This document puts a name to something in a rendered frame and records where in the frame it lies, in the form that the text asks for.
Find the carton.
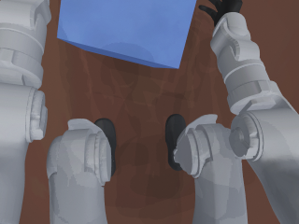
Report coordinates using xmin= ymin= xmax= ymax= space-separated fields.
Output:
xmin=57 ymin=0 xmax=197 ymax=69

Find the robot right foot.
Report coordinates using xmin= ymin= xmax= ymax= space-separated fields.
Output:
xmin=164 ymin=114 xmax=186 ymax=171

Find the robot left shin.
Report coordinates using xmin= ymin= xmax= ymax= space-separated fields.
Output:
xmin=46 ymin=119 xmax=107 ymax=179

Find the left robot forearm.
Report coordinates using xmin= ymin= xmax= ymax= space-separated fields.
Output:
xmin=0 ymin=0 xmax=51 ymax=89

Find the right robot forearm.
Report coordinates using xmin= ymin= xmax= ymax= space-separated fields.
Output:
xmin=210 ymin=12 xmax=298 ymax=115

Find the robot left upper arm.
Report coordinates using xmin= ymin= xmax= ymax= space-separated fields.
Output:
xmin=0 ymin=82 xmax=48 ymax=224

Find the robot right upper arm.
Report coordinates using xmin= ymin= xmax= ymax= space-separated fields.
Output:
xmin=228 ymin=107 xmax=299 ymax=224

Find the right robot hand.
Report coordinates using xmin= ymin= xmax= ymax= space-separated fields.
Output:
xmin=199 ymin=0 xmax=243 ymax=27

